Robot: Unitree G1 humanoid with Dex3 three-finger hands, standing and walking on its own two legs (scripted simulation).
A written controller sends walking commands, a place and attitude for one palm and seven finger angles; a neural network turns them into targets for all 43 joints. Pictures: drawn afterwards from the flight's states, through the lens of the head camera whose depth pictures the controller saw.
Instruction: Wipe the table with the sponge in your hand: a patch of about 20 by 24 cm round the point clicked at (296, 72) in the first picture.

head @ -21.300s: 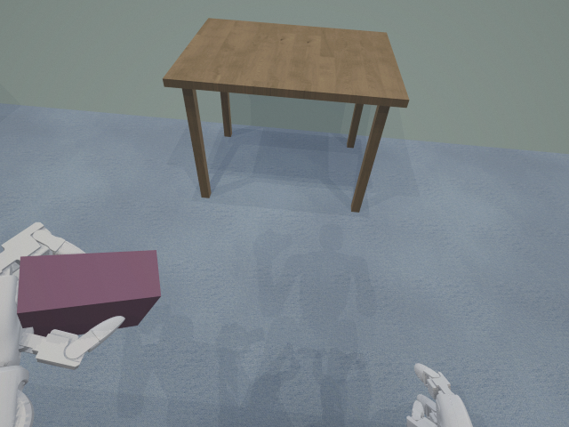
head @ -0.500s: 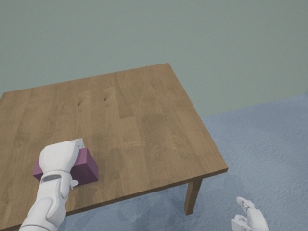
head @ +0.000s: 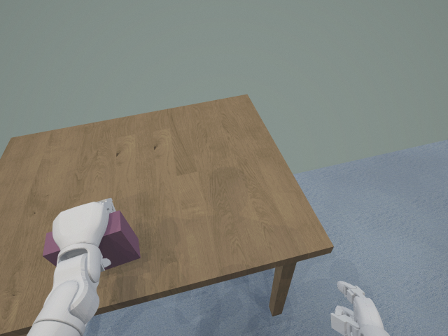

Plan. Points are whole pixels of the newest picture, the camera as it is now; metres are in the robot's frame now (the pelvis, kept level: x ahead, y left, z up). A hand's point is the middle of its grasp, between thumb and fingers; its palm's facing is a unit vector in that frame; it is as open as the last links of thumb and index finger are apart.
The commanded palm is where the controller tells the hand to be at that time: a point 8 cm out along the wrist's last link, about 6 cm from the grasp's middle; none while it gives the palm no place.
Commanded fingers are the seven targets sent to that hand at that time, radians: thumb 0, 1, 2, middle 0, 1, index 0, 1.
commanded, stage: move the sponge above the wiping area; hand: left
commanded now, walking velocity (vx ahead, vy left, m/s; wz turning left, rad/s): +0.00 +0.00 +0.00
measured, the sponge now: (100, 250) +0.26 +0.30 -0.01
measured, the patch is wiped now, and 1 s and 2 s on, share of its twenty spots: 0.00 0.00 0.00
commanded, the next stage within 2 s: none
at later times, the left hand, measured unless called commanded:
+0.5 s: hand (96, 248) +0.25 +0.29 +0.01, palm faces -0.11 -0.11 -0.99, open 9.4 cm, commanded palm +0.23 +0.28 +0.07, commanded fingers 0.00 0.10 1.30 -1.20 -1.60 -1.20 -1.60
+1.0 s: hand (104, 261) +0.24 +0.28 -0.01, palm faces -0.21 -0.16 -0.97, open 9.3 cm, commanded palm +0.22 +0.27 +0.07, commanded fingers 0.00 0.10 1.30 -1.20 -1.60 -1.20 -1.60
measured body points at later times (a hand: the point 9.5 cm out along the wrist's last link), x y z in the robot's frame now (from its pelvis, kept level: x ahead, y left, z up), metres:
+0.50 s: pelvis +0.00 +0.00 +0.00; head +0.00 -0.03 +0.45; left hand +0.25 +0.30 +0.06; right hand +0.21 -0.22 -0.11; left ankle +0.02 +0.11 -0.74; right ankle -0.01 -0.10 -0.74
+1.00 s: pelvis +0.00 +0.00 +0.00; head +0.00 -0.03 +0.45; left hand +0.24 +0.28 +0.04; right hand +0.22 -0.22 -0.10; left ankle +0.02 +0.11 -0.74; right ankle -0.01 -0.10 -0.74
